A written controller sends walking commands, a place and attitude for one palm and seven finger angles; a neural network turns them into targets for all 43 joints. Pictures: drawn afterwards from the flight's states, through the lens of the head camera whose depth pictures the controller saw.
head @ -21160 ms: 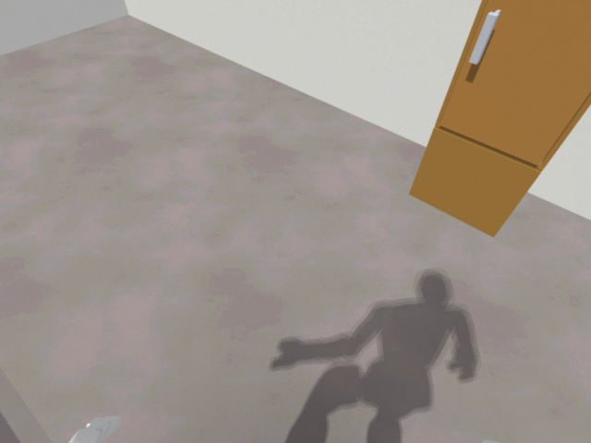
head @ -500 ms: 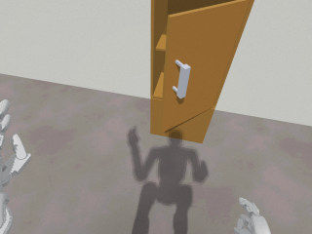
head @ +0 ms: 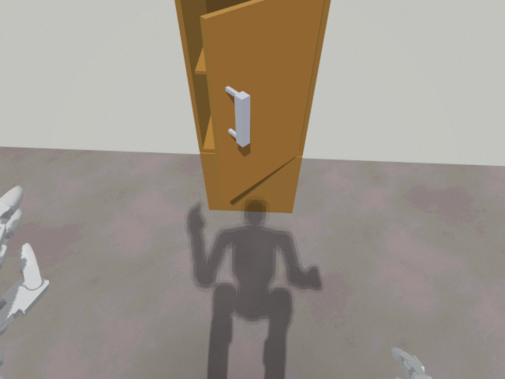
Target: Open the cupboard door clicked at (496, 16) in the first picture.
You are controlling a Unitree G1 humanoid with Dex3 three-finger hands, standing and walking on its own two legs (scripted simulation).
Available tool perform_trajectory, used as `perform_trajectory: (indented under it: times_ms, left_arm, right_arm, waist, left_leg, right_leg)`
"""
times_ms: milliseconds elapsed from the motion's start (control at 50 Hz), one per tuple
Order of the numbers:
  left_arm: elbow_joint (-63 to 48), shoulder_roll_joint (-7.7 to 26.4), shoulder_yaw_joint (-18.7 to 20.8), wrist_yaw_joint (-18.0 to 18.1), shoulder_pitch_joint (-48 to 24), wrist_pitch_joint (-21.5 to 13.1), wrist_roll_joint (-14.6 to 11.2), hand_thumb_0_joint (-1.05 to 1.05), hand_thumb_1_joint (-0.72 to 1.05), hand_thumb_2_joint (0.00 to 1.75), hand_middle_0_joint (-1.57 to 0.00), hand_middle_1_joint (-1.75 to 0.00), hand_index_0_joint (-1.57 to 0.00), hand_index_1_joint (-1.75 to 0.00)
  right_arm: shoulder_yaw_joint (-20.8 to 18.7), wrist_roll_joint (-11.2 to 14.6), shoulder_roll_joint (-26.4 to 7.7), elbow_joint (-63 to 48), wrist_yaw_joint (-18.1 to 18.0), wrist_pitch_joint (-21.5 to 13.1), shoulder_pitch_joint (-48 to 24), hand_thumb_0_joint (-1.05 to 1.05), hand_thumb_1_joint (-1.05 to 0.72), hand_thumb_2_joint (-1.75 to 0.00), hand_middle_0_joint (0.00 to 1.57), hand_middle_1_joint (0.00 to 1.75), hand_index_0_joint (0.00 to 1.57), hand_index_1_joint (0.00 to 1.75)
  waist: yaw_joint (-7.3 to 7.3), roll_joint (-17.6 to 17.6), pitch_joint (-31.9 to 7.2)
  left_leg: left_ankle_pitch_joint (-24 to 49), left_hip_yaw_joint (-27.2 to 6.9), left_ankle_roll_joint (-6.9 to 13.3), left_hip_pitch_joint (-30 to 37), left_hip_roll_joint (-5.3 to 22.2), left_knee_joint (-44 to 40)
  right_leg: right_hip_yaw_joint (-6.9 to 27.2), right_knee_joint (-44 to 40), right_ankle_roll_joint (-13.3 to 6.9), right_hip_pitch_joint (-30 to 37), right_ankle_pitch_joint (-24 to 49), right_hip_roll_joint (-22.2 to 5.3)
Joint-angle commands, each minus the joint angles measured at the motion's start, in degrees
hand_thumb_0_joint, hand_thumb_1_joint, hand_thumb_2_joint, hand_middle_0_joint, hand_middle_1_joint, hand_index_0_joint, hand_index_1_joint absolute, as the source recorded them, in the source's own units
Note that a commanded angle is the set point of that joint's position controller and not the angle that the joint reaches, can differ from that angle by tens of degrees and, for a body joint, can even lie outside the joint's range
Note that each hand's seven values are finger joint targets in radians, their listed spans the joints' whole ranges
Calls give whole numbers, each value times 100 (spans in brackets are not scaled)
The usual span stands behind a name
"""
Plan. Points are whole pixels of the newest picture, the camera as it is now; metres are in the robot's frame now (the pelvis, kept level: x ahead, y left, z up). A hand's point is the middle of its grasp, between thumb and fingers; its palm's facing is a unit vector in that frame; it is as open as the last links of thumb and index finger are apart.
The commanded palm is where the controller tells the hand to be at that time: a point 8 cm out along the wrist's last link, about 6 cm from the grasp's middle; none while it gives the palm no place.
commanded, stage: stop stepping back and stand still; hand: left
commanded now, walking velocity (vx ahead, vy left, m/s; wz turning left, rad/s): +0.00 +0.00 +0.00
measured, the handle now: (236, 116) +0.70 +0.07 +0.01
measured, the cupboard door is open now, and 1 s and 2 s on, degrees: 45 45 45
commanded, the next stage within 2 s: let the arm hang, fingers relaxed in 0.92 s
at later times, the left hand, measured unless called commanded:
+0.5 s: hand (17, 262) +0.23 +0.30 +0.14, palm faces +0.36 -0.82 -0.45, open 7.4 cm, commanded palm +0.17 +0.34 +0.17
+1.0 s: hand out of the picture +0.22 +0.32 +0.15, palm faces +0.38 -0.79 -0.47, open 7.4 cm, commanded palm none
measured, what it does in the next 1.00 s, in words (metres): steps on the spot: left foot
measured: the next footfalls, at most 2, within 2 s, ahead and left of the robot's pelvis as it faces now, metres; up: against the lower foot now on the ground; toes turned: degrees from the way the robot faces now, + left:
left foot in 0.08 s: +0.09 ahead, +0.13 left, +0.00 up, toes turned +4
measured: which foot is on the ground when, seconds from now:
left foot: up 0.00-0.06, down 0.08-1.00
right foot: down 0.00-1.00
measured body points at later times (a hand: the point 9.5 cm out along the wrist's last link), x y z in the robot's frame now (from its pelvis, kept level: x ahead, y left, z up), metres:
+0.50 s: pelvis +0.02 +0.04 +0.00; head +0.04 +0.05 +0.45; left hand +0.20 +0.34 +0.16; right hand +0.19 -0.19 -0.08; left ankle +0.05 +0.13 -0.74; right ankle +0.01 -0.05 -0.74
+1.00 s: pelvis +0.02 +0.06 +0.00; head +0.04 +0.06 +0.45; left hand +0.19 +0.36 +0.17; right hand +0.18 -0.18 -0.08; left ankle +0.05 +0.13 -0.74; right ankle +0.01 -0.05 -0.74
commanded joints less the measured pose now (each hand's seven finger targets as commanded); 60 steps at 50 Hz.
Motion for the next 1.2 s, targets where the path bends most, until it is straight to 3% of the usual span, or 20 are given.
perform_trajectory:
  times_ms: [0, 40, 60, 80, 120, 200, 240, 300, 420, 480, 660, 860, 980, 1000, 1020, 1040, 1060, 1100, 1140, 1180]
  left_arm:
    - [-2006, 1615, 1133, 276, -367, -491, -43, 0, 90, 90, -20, -30, -20, -30]
    - [-1960, 1578, 1211, 265, -209, -485, -81, 0, 90, 90, -20, -30, -20, -30]
    - [-1920, 1556, 1226, 259, -236, -479, -80, 0, 90, 90, -20, -30, -20, -30]
    - [-1697, 1525, 1255, 246, -207, -467, -110, 0, 90, 90, -20, -30, -20, -30]
    - [-1163, 1444, 1261, 155, -30, -385, -152, 0, 90, 90, -20, -30, -20, -30]
    - [-775, 1142, 846, 73, -238, -281, -180, 0, 90, 90, -20, -30, -20, -30]
    - [-739, 1103, 725, 51, -227, -204, -179, 0, 90, 90, -20, -30, -20, -30]
    - [-973, 1193, 714, 52, -379, -137, -152, 0, 90, 90, -20, -30, -20, -30]
    - [-1768, 1560, 988, 138, -592, -117, -121, 0, 90, 90, -20, -30, -20, -30]
    - [-1746, 1432, 965, 165, -360, -114, -150, 0, 90, 90, -20, -30, -20, -30]
    - [-1133, 1184, 849, 99, 20, -89, -213, 0, 90, 90, -20, -30, -20, -30]
    - [-1563, 1315, 901, 142, -155, -143, -159, 0, 90, 90, -20, -30, -20, -30]
    - [-1234, 1187, 824, 152, -181, -124, -169, 0, 90, 90, -20, -30, -20, -30]
    - [3186, 290, -1499, -641, -638, 601, 304, 0, 90, 90, -20, -30, -20, -30]
    - [3311, 148, -1449, -765, -634, 1092, 293, 0, 90, 90, -20, -30, -20, -30]
    - [3227, 134, -1440, -775, -629, 1253, 273, 0, 90, 90, -20, -30, -20, -30]
    - [3449, -6, -1461, -777, -766, 1260, 262, 0, 90, 90, -20, -30, -20, -30]
    - [4023, 133, -1507, -791, -1002, 1270, 316, 0, 90, 90, -20, -30, -20, -30]
    - [4662, 284, -1556, -802, -1272, 1265, 349, 0, 90, 90, -20, -30, -20, -30]
    - [5338, 372, -1651, -794, -1549, 1274, 342, 0, 90, 90, -20, -30, -20, -30]
  right_arm:
    - [-154, -62, -495, -1118, -58, -462, -683, 0, -90, -90, 20, 30, 20, 30]
    - [-175, -50, -555, -1197, -77, -415, -711, 0, -90, -90, 20, 30, 20, 30]
    - [-185, -34, -616, -1223, -68, -393, -740, 0, -90, -90, 20, 30, 20, 30]
    - [-170, 3, -624, -1216, -60, -373, -733, 0, -90, -90, 20, 30, 20, 30]
    - [-143, 7, -530, -1166, -58, -348, -700, 0, -90, -90, 20, 30, 20, 30]
    - [-129, 69, -559, -1141, -21, -321, -719, 0, -90, -90, 20, 30, 20, 30]
    - [-115, 66, -553, -1155, -24, -319, -790, 0, -90, -90, 20, 30, 20, 30]
    - [-85, 29, -567, -1197, -40, -285, -831, 0, -90, -90, 20, 30, 20, 30]
    - [-28, -55, -538, -1309, -110, -299, -905, 0, -90, -90, 20, 30, 20, 30]
    - [-11, -48, -508, -1329, -116, -307, -848, 0, -90, -90, 20, 30, 20, 30]
    - [-60, 2, -587, -1291, -88, -231, -832, 0, -90, -90, 20, 30, 20, 30]
    - [-62, -46, -590, -1349, -134, -257, -880, 0, -90, -90, 20, 30, 20, 30]
    - [-83, -21, -580, -1292, -128, -240, -866, 0, -90, -90, 20, 30, 20, 30]
    - [-335, 97, -1572, 120, 410, -550, -969, 0, -90, -90, 20, 30, 20, 30]
    - [-383, 78, -1274, 203, 423, -146, -455, 0, -90, -90, 20, 30, 20, 30]
    - [-340, 93, -1246, 88, 408, 5, -368, 0, -90, -90, 20, 30, 20, 30]
    - [-270, 36, -1175, 151, 401, 81, -425, 0, -90, -90, 20, 30, 20, 30]
    - [-157, -54, -1158, 171, 399, 236, -577, 0, -90, -90, 20, 30, 20, 30]
    - [-132, -111, -1160, 294, 417, 320, -697, 0, -90, -90, 20, 30, 20, 30]
    - [-110, -127, -1100, 502, 424, 422, -653, 0, -90, -90, 20, 30, 20, 30]
  waist:
    - [158, 293, -598]
    - [189, 1028, -416]
    - [223, 1156, -425]
    - [217, 982, -457]
    - [101, 1054, -392]
    - [36, 106, -407]
    - [51, -55, -440]
    - [76, 13, -579]
    - [130, 716, -862]
    - [132, 839, -967]
    - [86, 415, -764]
    - [135, 815, -779]
    - [91, 444, -706]
    - [-208, 544, -66]
    - [-100, 397, -646]
    - [-113, 429, -703]
    - [-67, 382, -823]
    - [34, -262, -641]
    - [125, -746, -477]
    - [81, -780, -352]
  left_leg:
    - [419, -146, 101, 1130, 7, -1487]
    - [309, -840, 270, 1255, 552, -1988]
    - [605, -1140, 354, 1189, 793, -1970]
    - [933, -1190, 359, 967, 838, -1884]
    - [666, -852, 187, 757, 595, -1820]
    - [711, -673, 83, 902, 466, -1603]
    - [871, -665, 71, 1040, 443, -1607]
    - [860, -688, 87, 1149, 445, -1760]
    - [1198, -813, 79, 1226, 486, -2014]
    - [1566, -790, 40, 1299, 504, -1965]
    - [1564, -857, -106, 1170, 558, -2103]
    - [915, -928, -163, 1040, 589, -2406]
    - [779, -815, -108, 1099, 477, -2206]
    - [1917, -1044, 80, 609, 631, -1226]
    - [2744, -882, -62, 1118, 618, -1300]
    - [2677, -899, 7, 1248, 697, -1298]
    - [2159, -1134, 200, 930, 854, -1426]
    - [1264, -1330, 415, 422, 883, -1745]
    - [704, -1273, 357, 325, 701, -1775]
    - [509, -1088, 285, 554, 475, -1671]
  right_leg:
    - [1343, -855, 205, -46, -286, -1353]
    - [1204, -410, 438, -320, -557, -920]
    - [1062, -204, 545, -305, -347, -698]
    - [1035, -157, 627, -92, 19, -586]
    - [1111, -302, 513, -64, 97, -621]
    - [1209, -572, 512, -113, 346, -772]
    - [1184, -617, 526, -155, 471, -784]
    - [1105, -608, 535, -75, 494, -726]
    - [893, -326, 532, 262, 799, -573]
    - [824, -241, 520, 356, 1060, -535]
    - [678, -322, 545, 260, 939, -500]
    - [578, -216, 558, 335, 464, -443]
    - [766, -519, 530, 202, 570, -560]
    - [456, 364, 427, -654, 999, -843]
    - [795, 153, 399, -551, 906, -835]
    - [672, 263, 416, -641, 397, -719]
    - [611, 548, 407, -642, -218, -620]
    - [696, 636, 372, -265, -405, -543]
    - [925, 240, 283, -211, -236, -691]
    - [1150, -105, 195, -363, -243, -880]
